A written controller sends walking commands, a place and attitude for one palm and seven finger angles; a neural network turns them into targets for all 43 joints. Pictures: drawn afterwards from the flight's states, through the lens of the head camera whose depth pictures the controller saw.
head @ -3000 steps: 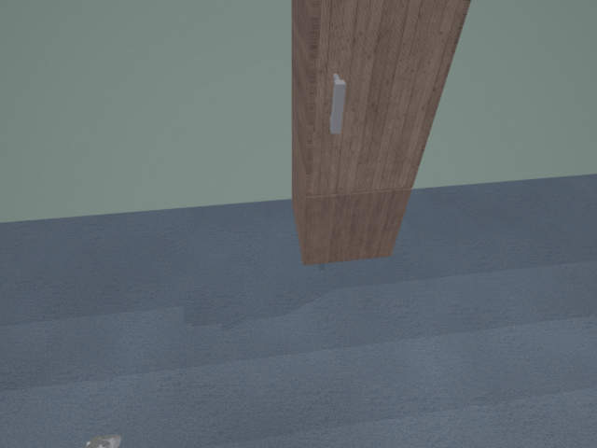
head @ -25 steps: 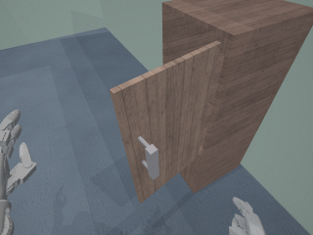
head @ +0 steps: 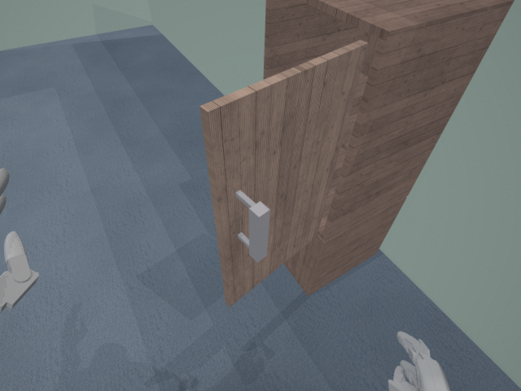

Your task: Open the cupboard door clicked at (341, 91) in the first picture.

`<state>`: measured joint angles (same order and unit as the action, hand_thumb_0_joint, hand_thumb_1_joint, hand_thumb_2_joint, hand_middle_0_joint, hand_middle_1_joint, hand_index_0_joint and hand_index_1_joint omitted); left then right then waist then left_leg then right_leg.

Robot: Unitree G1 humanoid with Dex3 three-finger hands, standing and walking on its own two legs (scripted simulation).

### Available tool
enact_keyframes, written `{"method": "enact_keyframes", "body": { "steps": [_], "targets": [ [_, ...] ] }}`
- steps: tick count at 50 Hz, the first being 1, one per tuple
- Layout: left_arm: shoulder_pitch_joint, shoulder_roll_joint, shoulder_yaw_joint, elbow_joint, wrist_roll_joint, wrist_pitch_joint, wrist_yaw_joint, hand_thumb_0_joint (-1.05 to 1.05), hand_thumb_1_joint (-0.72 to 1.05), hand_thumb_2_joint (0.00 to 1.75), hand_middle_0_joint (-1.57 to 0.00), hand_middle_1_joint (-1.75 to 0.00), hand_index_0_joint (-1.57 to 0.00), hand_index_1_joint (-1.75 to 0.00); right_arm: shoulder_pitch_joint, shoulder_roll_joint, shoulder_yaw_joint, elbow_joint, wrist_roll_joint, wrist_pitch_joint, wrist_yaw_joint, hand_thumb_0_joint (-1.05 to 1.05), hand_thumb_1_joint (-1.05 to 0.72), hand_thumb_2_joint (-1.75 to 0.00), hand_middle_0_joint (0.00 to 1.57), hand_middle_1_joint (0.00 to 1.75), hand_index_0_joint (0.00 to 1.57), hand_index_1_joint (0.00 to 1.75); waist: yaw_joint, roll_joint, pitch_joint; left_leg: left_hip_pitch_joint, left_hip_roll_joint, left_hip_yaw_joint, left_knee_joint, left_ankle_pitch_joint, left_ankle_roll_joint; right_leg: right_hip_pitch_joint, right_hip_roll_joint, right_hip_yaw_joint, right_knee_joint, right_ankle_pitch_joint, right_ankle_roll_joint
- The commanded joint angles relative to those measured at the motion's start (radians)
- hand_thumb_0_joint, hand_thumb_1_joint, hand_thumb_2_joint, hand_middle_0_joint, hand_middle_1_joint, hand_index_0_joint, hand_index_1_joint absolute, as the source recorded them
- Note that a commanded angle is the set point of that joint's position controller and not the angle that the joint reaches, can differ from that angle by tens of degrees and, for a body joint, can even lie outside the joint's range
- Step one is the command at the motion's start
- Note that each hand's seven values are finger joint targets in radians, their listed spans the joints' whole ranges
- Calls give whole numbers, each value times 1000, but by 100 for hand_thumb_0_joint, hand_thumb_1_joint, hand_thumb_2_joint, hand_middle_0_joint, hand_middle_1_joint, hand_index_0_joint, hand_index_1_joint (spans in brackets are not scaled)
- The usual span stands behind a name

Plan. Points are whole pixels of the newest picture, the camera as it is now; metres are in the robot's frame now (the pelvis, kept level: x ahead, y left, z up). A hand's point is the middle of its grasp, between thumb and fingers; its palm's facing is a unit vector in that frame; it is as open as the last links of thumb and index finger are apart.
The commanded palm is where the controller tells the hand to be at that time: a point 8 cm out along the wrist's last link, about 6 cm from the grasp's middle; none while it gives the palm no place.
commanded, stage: step back with the hand held close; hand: left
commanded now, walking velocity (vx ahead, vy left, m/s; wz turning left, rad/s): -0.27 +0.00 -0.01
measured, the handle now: (250, 226) +0.40 +0.04 +0.01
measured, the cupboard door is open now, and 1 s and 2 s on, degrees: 100 100 100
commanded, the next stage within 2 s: stop stepping back and stand still in 0.62 s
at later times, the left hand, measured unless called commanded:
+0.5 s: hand out of the picture +0.11 +0.27 +0.18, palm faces +0.41 -0.77 -0.49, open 7.4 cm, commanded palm +0.05 +0.30 +0.19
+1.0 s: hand out of the picture +0.02 +0.23 +0.17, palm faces +0.38 -0.80 -0.46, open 7.4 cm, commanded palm -0.05 +0.26 +0.19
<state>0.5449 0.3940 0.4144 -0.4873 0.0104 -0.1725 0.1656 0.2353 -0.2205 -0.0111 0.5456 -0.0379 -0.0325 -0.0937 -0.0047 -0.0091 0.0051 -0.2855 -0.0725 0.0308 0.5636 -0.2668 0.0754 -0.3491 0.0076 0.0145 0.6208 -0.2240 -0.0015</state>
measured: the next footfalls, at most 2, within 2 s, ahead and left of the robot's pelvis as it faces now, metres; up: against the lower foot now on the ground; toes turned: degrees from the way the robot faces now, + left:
right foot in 0.10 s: +0.02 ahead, -0.12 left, +0.00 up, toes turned +3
right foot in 0.74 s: -0.26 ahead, -0.13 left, +0.00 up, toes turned -6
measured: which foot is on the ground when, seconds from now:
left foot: down 0.00-0.72, up 0.74-0.92, down 0.94-1.00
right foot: down 0.00-0.02, up 0.04-0.08, down 0.10-0.36, up 0.38-0.72, down 0.74-1.00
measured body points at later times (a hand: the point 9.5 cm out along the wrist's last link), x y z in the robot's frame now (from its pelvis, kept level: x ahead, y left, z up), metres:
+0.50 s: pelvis -0.10 +0.00 +0.01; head -0.07 +0.03 +0.46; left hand +0.08 +0.31 +0.20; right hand +0.08 -0.23 -0.06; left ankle -0.01 +0.08 -0.73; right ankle -0.16 -0.14 -0.67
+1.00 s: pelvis -0.21 -0.03 +0.00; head -0.21 -0.02 +0.45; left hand -0.01 +0.27 +0.19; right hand -0.10 -0.30 -0.09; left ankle -0.18 +0.07 -0.73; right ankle -0.31 -0.13 -0.72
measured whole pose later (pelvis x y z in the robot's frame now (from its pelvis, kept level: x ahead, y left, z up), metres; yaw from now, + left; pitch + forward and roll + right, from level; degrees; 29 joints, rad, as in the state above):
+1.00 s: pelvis -0.21 -0.03 +0.00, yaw -4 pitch +2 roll +1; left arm 0.52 0.44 0.45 -0.44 -0.05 -0.19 0.16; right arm 0.26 -0.24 -0.01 0.67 0.01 -0.09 -0.09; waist -0.03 -0.04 -0.05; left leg -0.34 -0.03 0.07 0.58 -0.28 0.04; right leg -0.19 -0.02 -0.02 0.63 -0.43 0.00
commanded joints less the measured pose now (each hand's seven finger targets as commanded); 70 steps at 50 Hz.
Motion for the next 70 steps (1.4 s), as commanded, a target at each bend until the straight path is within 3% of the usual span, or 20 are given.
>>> {"method": "enact_keyframes", "body": {
  "steps": [1,6,11,15,18,20,23,33,35,37,38,41,44,48,50,55,58,59,67,70],
  "targets": [
    [-80,137,108,-186,23,-70,38,0,90,90,-20,-30,-20,-30,-88,-137,-59,-138,-19,-74,-14,0,-90,-90,20,30,20,30,-9,137,8,-427,289,-274,-313,-207,56,299,19,28,125,-76,-2],
    [-126,174,102,-189,-22,-89,19,0,90,90,-20,-30,-20,-30,-101,-119,-54,-105,31,-79,8,0,-90,-90,20,30,20,30,-35,-49,-151,-20,120,-87,31,178,-56,111,-195,245,-170,483,-93],
    [-29,223,145,-222,-38,-93,6,0,90,90,-20,-30,-20,-30,-119,-91,-48,-116,52,-69,15,0,-90,-90,20,30,20,30,-9,-85,-160,-15,74,-57,155,-49,-66,65,-250,262,-246,393,-125],
    [-21,248,179,-246,-39,-96,3,0,90,90,-20,-30,-20,-30,-160,-98,-39,-110,45,-66,6,0,-90,-90,20,30,20,30,-4,20,-50,2,115,-83,-94,126,-53,-15,-134,139,-198,228,-51],
    [-2,243,197,-279,-41,-119,-4,0,90,90,-20,-30,-20,-30,-150,-119,-45,-124,26,-85,8,0,-90,-90,20,30,20,30,12,306,-129,-169,358,-345,-357,147,28,164,55,16,182,-134,8],
    [-43,215,174,-272,-24,-133,-3,0,90,90,-20,-30,-20,-30,-136,-112,-50,-105,9,-119,12,0,-90,-90,20,30,20,30,5,259,-90,-253,424,-389,-405,-51,85,117,55,71,443,-236,4],
    [-4,171,132,-244,-40,-116,3,0,90,90,-20,-30,-20,-30,-103,-120,-63,-73,28,-146,23,0,-90,-90,20,30,20,30,14,121,-149,50,359,-254,-308,181,69,-38,32,29,323,-256,14],
    [-66,231,145,-338,-70,-106,1,0,90,90,-20,-30,-20,-30,-146,-103,-39,-58,19,-157,30,0,-90,-90,20,30,20,30,26,244,-243,128,256,-115,-390,46,-40,167,60,-91,-171,-231,-29],
    [-6,295,208,-348,-82,-122,-7,0,90,90,-20,-30,-20,-30,-142,-83,-34,-58,18,-131,37,0,-90,-90,20,30,20,30,21,125,-255,180,183,-41,-193,138,-89,121,-47,-1,-369,-52,-72],
    [4,339,239,-336,-82,-137,-8,0,90,90,-20,-30,-20,-30,-178,-76,-18,-71,27,-114,29,0,-90,-90,20,30,20,30,32,-105,-162,92,60,12,229,-36,-118,-91,-307,229,-453,45,-144],
    [-10,355,263,-322,-74,-137,-1,0,90,90,-20,-30,-20,-30,-172,-81,-17,-69,16,-113,33,0,-90,-90,20,30,20,30,39,-91,-116,-49,60,-19,429,-135,-118,-116,-386,264,-446,68,-192],
    [40,272,221,-233,-64,-92,-13,0,90,90,-20,-30,-20,-30,-162,-59,-6,-88,48,-107,28,0,-90,-90,20,30,20,30,1,-135,-112,-237,101,-34,353,-52,-97,163,-261,83,-222,534,-123],
    [-11,223,172,-136,-60,-73,4,0,90,90,-20,-30,-20,-30,-137,-85,-2,-57,47,-108,6,0,-90,-90,20,30,20,30,-10,-64,-68,-92,82,40,88,19,-70,166,-235,63,-176,592,-86],
    [-66,207,122,-141,-57,-70,2,0,90,90,-20,-30,-20,-30,-67,-146,-32,-64,60,-133,-1,0,-90,-90,20,30,20,30,-12,102,-161,223,224,-144,-93,567,30,55,-61,-15,70,261,52],
    [-42,242,146,-192,-46,-79,6,0,90,90,-20,-30,-20,-30,-66,-130,-23,-63,43,-150,12,0,-90,-90,20,30,20,30,-4,183,-178,296,270,-247,-89,819,65,-43,-18,-30,64,-88,31],
    [29,264,191,-295,-43,-88,4,0,90,90,-20,-30,-20,-30,-114,-134,-25,-77,38,-162,22,0,-90,-90,20,30,20,30,10,118,-76,-137,206,-146,-213,4,-3,270,-30,-44,-174,-110,-11],
    [60,264,209,-254,-53,-99,10,0,90,90,-20,-30,-20,-30,-103,-105,-41,-70,35,-130,28,0,-90,-90,20,30,20,30,3,-126,-51,-244,66,-24,260,-107,-75,171,-321,414,-422,-314,-169],
    [32,236,187,-235,-57,-101,9,0,90,90,-20,-30,-20,-30,-93,-116,-54,-55,41,-127,26,0,-90,-90,20,30,20,30,-1,-111,-11,-285,76,-43,431,-128,-83,124,-353,424,-439,-262,-190],
    [-127,150,68,-10,-29,-99,4,0,90,90,-20,-30,-20,-30,-78,-96,-26,-23,33,-145,-9,0,-90,-90,20,30,20,30,-8,-74,24,1,96,63,1,-5,-45,43,-215,120,-304,-62,-104],
    [-131,165,65,-120,-36,-96,3,0,90,90,-20,-30,-20,-30,-85,-123,-40,-47,35,-157,-13,0,-90,-90,20,30,20,30,3,19,-45,129,164,-39,-136,119,-11,81,-128,55,-154,85,-25]
  ]
}}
